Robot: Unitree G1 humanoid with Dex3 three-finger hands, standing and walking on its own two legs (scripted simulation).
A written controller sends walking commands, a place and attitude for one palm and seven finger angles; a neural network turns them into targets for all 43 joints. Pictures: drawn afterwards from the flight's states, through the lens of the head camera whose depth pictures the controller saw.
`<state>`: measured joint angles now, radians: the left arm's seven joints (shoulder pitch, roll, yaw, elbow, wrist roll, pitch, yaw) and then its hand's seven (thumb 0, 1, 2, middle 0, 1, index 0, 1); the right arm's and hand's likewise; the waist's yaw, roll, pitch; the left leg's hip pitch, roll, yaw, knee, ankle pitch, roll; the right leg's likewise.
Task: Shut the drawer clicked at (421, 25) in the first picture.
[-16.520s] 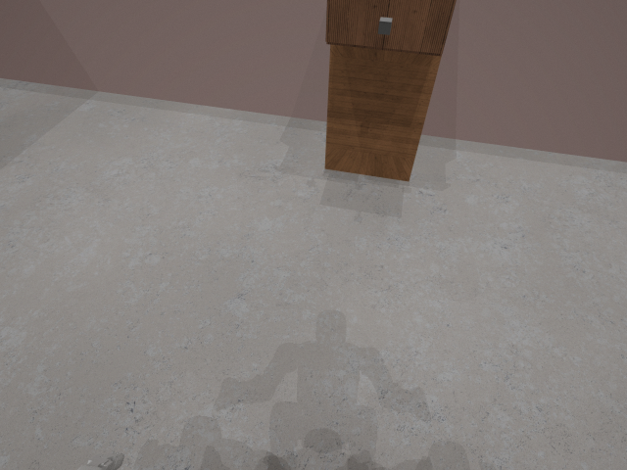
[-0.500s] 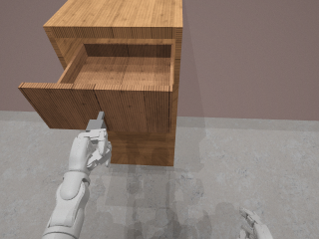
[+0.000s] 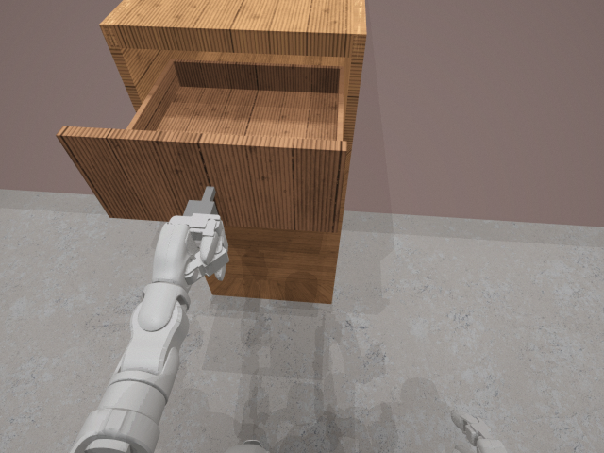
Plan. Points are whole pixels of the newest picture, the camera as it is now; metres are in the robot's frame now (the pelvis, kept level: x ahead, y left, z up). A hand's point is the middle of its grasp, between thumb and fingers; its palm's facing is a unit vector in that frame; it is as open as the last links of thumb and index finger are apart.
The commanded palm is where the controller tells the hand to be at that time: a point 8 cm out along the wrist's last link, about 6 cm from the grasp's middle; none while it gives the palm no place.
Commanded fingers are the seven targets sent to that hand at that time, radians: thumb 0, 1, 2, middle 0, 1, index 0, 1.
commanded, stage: push the drawer shut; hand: left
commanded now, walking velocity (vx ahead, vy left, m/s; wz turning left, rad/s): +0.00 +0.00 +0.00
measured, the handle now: (204, 208) +0.43 +0.16 +0.08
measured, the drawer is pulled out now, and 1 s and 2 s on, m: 0.23 0.09 0.00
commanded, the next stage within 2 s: pull the fist back off the drawer in 1.98 s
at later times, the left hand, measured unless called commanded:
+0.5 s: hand (234, 213) +0.42 +0.11 +0.07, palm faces -0.05 -1.00 -0.04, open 3.6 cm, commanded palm +0.44 +0.17 +0.08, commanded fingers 0.00 0.90 0.90 -1.40 -1.60 -1.40 -1.60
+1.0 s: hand (244, 176) +0.50 +0.11 +0.07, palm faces -0.05 -1.00 -0.03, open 3.6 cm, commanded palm +0.50 +0.17 +0.08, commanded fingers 0.00 0.90 0.90 -1.40 -1.60 -1.40 -1.60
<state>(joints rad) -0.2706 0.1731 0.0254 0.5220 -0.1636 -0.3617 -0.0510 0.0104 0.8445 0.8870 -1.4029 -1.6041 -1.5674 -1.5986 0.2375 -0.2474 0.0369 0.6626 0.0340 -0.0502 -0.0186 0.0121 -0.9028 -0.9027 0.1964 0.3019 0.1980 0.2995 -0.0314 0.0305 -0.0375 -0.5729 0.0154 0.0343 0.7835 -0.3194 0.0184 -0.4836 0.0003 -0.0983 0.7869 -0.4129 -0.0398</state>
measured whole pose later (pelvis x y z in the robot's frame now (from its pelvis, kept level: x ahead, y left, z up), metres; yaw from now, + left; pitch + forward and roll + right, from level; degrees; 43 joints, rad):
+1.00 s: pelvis -0.01 +0.01 -0.02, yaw -3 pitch +16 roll -2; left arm -0.92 0.34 0.28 1.21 -0.05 -0.42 -0.06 0.01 0.86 0.87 -1.40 -1.60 -1.57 -1.60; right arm 0.40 -0.27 0.04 0.69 -0.02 -0.03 0.01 0.01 -0.90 -0.90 0.20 0.30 0.20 0.30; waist -0.17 0.03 -0.07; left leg -0.84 0.04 0.05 0.91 -0.35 0.04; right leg -0.75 0.02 -0.08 0.89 -0.41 -0.03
